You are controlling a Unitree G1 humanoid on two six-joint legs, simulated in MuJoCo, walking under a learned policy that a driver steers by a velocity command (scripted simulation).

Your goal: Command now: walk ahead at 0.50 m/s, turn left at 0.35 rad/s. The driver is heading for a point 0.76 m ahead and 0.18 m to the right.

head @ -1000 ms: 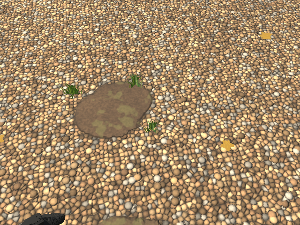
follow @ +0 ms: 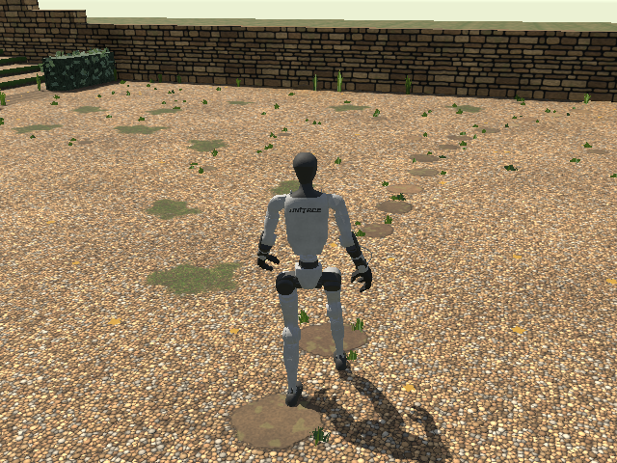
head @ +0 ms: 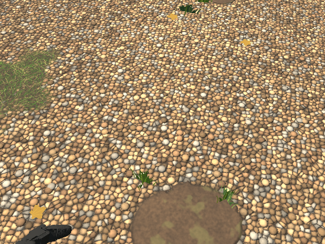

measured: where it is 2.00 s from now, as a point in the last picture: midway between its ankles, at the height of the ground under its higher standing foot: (185, 180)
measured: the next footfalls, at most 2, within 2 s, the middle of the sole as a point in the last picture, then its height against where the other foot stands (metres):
right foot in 0.12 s outside the picture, level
left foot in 0.58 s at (132, 235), level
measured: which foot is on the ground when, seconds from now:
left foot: down 0.00-0.14, up 0.16-0.56, down 0.58-1.00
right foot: up 0.00-0.10, down 0.12-0.58, up 0.60-1.00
